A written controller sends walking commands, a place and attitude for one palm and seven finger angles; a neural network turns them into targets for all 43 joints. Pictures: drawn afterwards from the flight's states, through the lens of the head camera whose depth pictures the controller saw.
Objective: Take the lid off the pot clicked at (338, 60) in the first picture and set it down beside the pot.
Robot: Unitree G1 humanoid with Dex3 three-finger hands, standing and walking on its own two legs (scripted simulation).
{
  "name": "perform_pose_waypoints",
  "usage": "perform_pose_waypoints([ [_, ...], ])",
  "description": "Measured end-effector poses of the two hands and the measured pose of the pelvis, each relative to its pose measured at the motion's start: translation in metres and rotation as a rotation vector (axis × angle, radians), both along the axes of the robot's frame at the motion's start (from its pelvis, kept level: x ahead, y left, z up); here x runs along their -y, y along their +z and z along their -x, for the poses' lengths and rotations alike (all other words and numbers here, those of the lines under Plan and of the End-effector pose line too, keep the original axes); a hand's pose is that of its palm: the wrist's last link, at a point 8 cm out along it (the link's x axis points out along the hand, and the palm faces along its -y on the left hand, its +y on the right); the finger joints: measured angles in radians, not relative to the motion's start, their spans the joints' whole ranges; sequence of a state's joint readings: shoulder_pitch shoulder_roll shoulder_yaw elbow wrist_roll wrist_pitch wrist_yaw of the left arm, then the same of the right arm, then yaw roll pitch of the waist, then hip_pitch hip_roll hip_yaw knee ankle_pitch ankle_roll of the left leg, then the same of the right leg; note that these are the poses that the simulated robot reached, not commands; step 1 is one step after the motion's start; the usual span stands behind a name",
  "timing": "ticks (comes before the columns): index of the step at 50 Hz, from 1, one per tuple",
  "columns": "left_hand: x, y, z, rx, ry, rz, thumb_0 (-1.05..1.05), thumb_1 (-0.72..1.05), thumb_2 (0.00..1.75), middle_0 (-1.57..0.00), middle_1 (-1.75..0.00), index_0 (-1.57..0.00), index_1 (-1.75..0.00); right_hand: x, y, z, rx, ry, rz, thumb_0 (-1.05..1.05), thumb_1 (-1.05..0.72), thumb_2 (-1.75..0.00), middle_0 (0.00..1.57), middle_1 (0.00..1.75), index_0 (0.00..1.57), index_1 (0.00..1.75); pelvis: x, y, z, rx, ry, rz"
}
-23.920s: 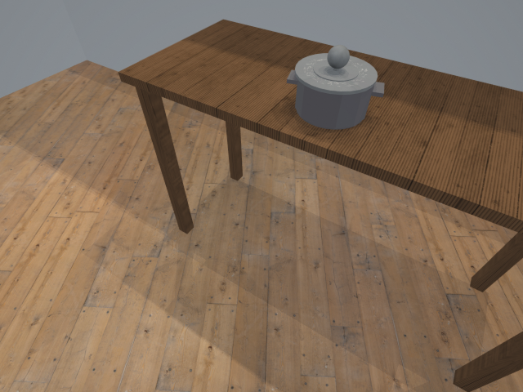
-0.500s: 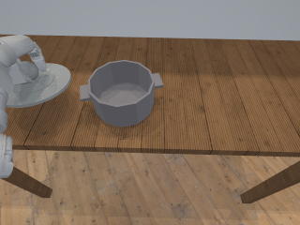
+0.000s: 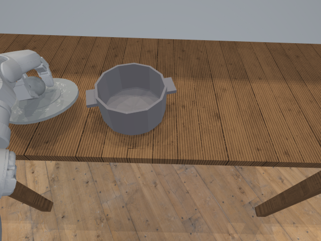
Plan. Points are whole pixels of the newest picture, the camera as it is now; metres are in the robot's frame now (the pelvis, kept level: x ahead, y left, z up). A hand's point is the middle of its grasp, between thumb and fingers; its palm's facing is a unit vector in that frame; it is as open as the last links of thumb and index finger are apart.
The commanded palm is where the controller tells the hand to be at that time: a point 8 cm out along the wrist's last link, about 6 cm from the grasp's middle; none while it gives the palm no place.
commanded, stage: lower the lid onto the table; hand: left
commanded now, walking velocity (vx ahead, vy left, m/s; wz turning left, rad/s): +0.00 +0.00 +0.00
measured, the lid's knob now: (34, 86) +0.47 +0.30 +0.12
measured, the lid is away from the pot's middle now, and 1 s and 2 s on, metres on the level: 0.24 0.24 0.24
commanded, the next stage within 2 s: open the fingers wide in 0.78 s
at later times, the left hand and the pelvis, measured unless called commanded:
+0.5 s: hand (32, 96) +0.44 +0.30 +0.12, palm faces -0.45 -0.11 -0.89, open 7.7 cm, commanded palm +0.45 +0.30 +0.19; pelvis +0.00 +0.00 +0.00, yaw +0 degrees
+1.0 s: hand (34, 104) +0.43 +0.30 +0.10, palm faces -0.43 -0.06 -0.90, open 7.5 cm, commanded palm +0.45 +0.30 +0.16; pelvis -0.01 +0.00 -0.01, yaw -1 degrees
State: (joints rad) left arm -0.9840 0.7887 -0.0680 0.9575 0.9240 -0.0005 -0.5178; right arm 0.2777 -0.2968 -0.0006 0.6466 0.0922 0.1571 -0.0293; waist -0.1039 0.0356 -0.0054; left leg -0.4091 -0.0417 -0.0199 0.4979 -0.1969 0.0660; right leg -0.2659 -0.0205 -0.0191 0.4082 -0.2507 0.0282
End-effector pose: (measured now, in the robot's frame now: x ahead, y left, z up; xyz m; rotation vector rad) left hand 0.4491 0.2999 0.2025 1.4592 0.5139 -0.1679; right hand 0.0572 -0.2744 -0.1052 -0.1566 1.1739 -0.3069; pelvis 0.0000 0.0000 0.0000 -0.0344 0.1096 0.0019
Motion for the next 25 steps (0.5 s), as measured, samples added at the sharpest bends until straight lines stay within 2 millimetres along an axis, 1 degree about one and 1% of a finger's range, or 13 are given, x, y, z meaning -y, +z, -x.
perform_pose_waypoints([
  [21,-0.002,-0.026,0.003,-0.040,-0.028,0.007,0.02,0.15,0.95,-0.69,-0.78,-0.72,-0.83,-0.001,-0.001,0.012,-0.029,-0.019,0.011,0.01,-0.90,-0.89,0.20,0.30,0.21,0.29,-0.002,-0.002,0.002,-0.011,-0.004,0.004],
  [25,-0.002,-0.027,0.003,-0.038,-0.035,0.004,0.02,0.15,0.95,-0.69,-0.78,-0.73,-0.83,-0.001,-0.002,0.014,-0.037,-0.018,0.013,0.01,-0.90,-0.89,0.20,0.30,0.21,0.29,-0.003,-0.003,0.003,-0.013,-0.002,0.005],
])
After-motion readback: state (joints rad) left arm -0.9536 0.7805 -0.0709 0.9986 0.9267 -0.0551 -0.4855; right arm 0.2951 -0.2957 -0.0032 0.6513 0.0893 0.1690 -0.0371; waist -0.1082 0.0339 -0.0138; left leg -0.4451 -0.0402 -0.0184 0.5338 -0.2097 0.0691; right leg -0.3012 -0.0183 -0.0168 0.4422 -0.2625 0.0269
